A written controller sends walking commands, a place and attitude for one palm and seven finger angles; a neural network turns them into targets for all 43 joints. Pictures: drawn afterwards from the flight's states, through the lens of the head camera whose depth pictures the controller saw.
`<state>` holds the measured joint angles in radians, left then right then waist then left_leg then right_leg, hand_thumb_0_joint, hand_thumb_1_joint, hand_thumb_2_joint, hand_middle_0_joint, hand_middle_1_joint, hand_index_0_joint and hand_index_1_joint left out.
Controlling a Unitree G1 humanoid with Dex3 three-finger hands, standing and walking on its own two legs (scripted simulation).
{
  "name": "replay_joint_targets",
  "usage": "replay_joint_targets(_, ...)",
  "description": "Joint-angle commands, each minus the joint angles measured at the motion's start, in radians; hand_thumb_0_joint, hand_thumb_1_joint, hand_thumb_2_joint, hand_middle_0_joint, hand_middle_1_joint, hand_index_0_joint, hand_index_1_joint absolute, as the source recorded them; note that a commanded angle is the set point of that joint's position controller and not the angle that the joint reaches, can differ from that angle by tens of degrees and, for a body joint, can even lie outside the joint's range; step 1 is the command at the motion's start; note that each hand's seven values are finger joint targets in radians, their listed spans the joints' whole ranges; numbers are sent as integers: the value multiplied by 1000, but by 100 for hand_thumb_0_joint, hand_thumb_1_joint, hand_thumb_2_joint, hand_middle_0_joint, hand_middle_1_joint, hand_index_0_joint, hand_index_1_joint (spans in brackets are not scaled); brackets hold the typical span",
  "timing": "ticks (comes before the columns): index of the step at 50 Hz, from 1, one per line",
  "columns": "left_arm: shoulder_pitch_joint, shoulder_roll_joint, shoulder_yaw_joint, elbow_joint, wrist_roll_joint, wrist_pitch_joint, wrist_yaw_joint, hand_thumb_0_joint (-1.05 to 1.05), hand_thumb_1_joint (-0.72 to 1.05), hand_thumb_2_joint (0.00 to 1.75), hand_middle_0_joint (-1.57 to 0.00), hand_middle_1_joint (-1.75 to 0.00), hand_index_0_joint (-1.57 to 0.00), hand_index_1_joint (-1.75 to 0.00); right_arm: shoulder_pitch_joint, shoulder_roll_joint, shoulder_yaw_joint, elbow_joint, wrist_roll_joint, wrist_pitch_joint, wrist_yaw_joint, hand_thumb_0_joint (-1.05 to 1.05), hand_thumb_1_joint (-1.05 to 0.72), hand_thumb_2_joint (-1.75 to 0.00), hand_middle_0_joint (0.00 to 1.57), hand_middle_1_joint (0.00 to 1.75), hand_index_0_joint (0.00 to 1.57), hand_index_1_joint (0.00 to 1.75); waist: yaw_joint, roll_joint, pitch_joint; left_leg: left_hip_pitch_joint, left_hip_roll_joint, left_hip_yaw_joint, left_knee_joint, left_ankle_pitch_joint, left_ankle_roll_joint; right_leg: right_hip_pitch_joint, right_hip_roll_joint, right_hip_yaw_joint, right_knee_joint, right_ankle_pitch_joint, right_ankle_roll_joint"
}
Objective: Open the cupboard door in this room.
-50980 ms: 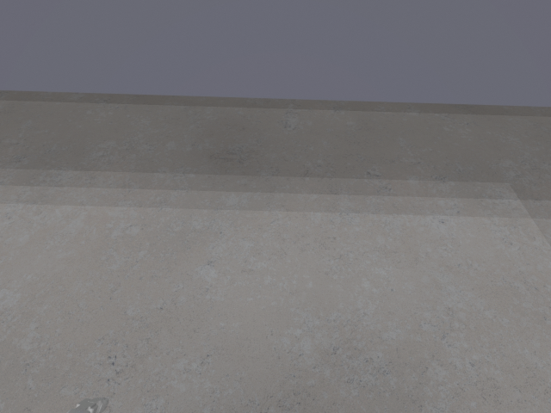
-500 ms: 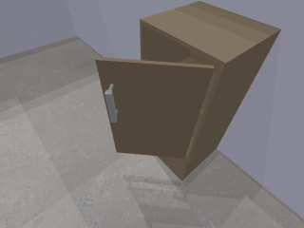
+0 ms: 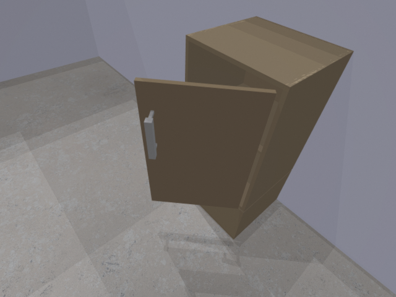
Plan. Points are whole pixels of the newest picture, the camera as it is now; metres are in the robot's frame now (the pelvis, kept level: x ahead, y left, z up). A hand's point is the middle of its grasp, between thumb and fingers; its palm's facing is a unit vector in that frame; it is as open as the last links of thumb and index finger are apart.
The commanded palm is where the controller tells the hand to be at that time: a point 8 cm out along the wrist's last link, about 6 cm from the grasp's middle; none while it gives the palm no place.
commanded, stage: look again from close up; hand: left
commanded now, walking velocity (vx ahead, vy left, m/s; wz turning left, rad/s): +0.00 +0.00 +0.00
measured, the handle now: (152, 135) +0.57 +0.18 -0.03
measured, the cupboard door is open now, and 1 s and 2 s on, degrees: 44 44 44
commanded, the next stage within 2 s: raise the hand with hooked fingers in 0.06 s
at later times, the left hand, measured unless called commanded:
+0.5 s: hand (114, 276) +0.17 +0.17 -0.02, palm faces -0.04 -1.00 +0.00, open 8.1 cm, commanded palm +0.11 +0.25 -0.06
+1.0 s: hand (93, 265) +0.19 +0.23 -0.05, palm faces +0.02 -1.00 -0.05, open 11.1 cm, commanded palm +0.16 +0.28 -0.04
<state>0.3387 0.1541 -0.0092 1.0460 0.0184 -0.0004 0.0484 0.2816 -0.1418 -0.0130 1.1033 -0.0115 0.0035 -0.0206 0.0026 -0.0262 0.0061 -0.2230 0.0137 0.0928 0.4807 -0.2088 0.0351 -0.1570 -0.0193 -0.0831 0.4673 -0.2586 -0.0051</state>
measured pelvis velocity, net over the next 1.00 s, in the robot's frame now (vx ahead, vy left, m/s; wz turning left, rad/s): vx -0.02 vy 0.01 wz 0.06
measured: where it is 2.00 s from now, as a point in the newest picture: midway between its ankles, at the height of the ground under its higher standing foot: outside the picture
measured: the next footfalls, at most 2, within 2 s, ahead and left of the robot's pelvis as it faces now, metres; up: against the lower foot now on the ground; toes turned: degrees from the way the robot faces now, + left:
none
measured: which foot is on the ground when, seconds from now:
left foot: down 0.00-1.00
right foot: down 0.00-1.00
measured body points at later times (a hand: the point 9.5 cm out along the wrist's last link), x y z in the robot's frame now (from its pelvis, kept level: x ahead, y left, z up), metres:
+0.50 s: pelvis -0.06 +0.01 -0.08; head -0.05 +0.03 +0.37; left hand +0.16 +0.22 -0.02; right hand +0.14 -0.24 -0.11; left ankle +0.04 +0.09 -0.74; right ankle +0.00 -0.11 -0.74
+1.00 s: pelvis -0.02 +0.01 -0.09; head +0.04 +0.03 +0.35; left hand +0.19 +0.28 -0.04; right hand +0.16 -0.20 -0.17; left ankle +0.04 +0.09 -0.74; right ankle +0.00 -0.11 -0.74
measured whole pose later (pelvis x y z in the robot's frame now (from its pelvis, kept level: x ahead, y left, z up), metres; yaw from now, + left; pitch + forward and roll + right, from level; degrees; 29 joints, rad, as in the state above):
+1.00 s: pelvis -0.02 +0.01 -0.09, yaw +4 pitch +14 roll -4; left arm 0.35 0.31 0.21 -0.01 -0.30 -0.29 -0.32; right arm 0.26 -0.19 0.04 0.54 0.04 -0.19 -0.05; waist -0.01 0.04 -0.13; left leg -0.97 0.00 -0.03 1.17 -0.45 0.05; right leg -0.84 0.05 -0.08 1.12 -0.52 -0.02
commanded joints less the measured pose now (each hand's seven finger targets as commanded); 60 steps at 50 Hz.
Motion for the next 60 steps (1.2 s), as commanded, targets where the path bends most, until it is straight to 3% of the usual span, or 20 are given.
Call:
replay_joint_targets(1,80,76,17,-12,0,-15,1,0,90,90,-20,-30,-20,-30,33,-92,-11,-25,2,-14,0,0,-90,-90,20,30,20,30,2,37,77,-27,85,-125,-138,-41,1,-66,-90,112,-128,25,-19)
replay_joint_targets(7,110,53,16,9,3,-14,2,0,90,90,-20,-30,-20,-30,53,-81,-15,-12,4,-11,-1,0,-90,-90,20,30,20,30,0,49,104,-64,88,-146,-181,-136,2,-79,-84,106,-133,-11,-14)
replay_joint_targets(8,113,83,4,36,19,-33,30,0,90,90,-20,-30,-20,-30,-24,-115,6,-84,-1,-30,4,0,-90,-90,20,30,20,30,22,87,174,-104,93,-90,3,27,-31,-136,-118,119,-119,142,-31)
replay_joint_targets(9,-586,256,60,-1546,-198,-237,30,0,88,89,-20,-32,-20,-32,-6,-295,-19,-474,46,-170,-40,0,-90,-90,20,30,20,30,-142,279,-371,239,7,-107,-84,11,-31,-68,0,5,8,72,-25)
replay_joint_targets(10,-245,226,79,-1320,-129,-187,93,0,85,88,-20,-33,-20,-33,-73,-221,18,-395,61,-278,-61,0,-90,-90,20,30,20,30,-32,308,-364,176,61,-158,-143,-150,-45,-126,15,-13,112,-81,-44)
replay_joint_targets(11,49,63,-15,-1113,-127,-54,126,0,83,87,-21,-34,-21,-34,-61,-169,5,-387,81,-312,-51,0,-90,-90,20,30,20,30,-47,234,-148,-12,65,-215,-198,-314,-66,-244,33,-37,165,-163,-26)
replay_joint_targets(12,81,-90,-113,-1096,-173,-39,109,0,81,86,-21,-36,-21,-36,-42,-184,4,-387,94,-323,-50,0,-90,-90,20,30,20,30,-56,151,-22,-89,49,-211,-168,-354,-48,-279,35,-41,163,-125,-25)
replay_joint_targets(16,-9,-26,-116,-1103,-189,-229,43,0,71,82,-21,-42,-21,-42,-78,-260,-5,-499,63,-374,-45,0,-90,-90,20,30,20,30,-102,-97,45,-251,-6,-205,97,-388,-31,-467,27,-17,146,-327,-6)
replay_joint_targets(18,-17,-17,-37,-915,-193,-369,-42,0,67,80,-22,-45,-22,-45,-109,-260,-38,-523,33,-368,-29,0,-90,-90,20,30,20,30,-67,-238,9,-398,-11,-183,247,-396,-43,-639,28,-1,242,-448,-11)
replay_joint_targets(20,110,36,45,-836,-220,-514,-184,0,62,78,-22,-48,-22,-48,-124,-259,-60,-584,19,-355,4,0,-90,-90,20,30,20,30,5,-241,-82,-539,-30,-121,380,-323,-47,-654,22,49,320,-496,-27)
replay_joint_targets(22,152,154,160,-845,-221,-613,-321,0,57,76,-22,-51,-22,-51,-137,-262,-73,-667,21,-324,43,0,-90,-90,20,30,20,30,48,-54,-173,-570,-46,-101,458,-262,-43,-618,11,93,397,-416,-56)
replay_joint_targets(24,167,193,213,-881,-240,-577,-357,0,53,74,-23,-54,-23,-54,-199,-255,-68,-760,53,-284,39,0,-90,-90,20,30,20,30,86,-17,-197,-628,-48,-105,415,-448,-34,-635,8,118,411,-559,-46)
replay_joint_targets(26,83,193,204,-1033,-274,-505,-340,0,48,72,-23,-57,-23,-57,-215,-267,-59,-830,67,-250,25,0,-90,-90,20,30,20,30,80,98,-176,-611,-31,-181,321,-623,-32,-685,30,69,478,-531,-48)
replay_joint_targets(28,17,196,190,-1209,-290,-466,-302,0,43,70,-23,-60,-23,-60,-186,-255,-49,-853,68,-226,9,0,-90,-90,20,30,20,30,46,127,-223,-583,-16,-200,326,-631,-20,-678,34,75,479,-491,-42)
replay_joint_targets(31,-147,217,154,-1444,-266,-513,-237,0,36,67,-24,-64,-24,-64,-135,-240,-35,-829,48,-226,-14,0,-90,-90,20,30,20,30,-31,152,-247,-555,5,-243,386,-607,-8,-744,51,67,510,-435,-37)
replay_joint_targets(35,-127,187,92,-1394,-251,-562,-257,0,27,63,-25,-70,-25,-70,-105,-249,-18,-765,38,-259,-24,0,-90,-90,20,30,20,30,-82,172,-230,-532,14,-280,448,-561,-7,-844,59,44,532,-372,-31)
replay_joint_targets(40,-63,246,167,-1252,-263,-431,-356,0,15,58,-25,-78,-25,-78,-101,-263,-17,-749,54,-264,-35,0,-90,-90,20,30,20,30,-44,142,-292,-535,6,-261,442,-492,-8,-784,59,37,508,-342,-31)
replay_joint_targets(46,18,299,349,-1255,-350,-342,-368,0,1,52,-26,-87,-26,-87,-118,-222,-26,-741,55,-253,-48,0,-90,-90,20,30,20,30,29,74,-409,-482,-7,-198,472,-148,-11,-604,68,24,478,-184,-37)
replay_joint_targets(51,-3,281,345,-1172,-358,-411,-388,0,-10,47,-27,-94,-27,-94,-98,-225,-39,-704,47,-258,-39,0,-90,-90,20,30,20,30,-1,45,-338,-523,-6,-174,525,-44,-11,-635,65,30,498,-95,-32)
replay_joint_targets(60,-80,365,421,-1178,-400,-436,-477,0,-31,38,-29,-108,-29,-108,-50,-258,-52,-706,57,-268,-41,0,-90,-90,20,30,20,30,-3,122,-433,-438,-5,-156,526,73,-9,-596,57,45,496,22,-26)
